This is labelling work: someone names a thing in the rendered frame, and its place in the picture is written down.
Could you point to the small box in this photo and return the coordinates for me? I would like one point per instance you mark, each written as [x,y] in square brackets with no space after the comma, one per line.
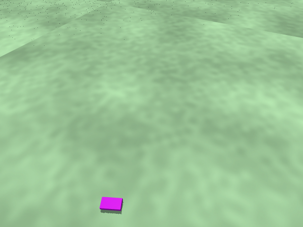
[109,203]

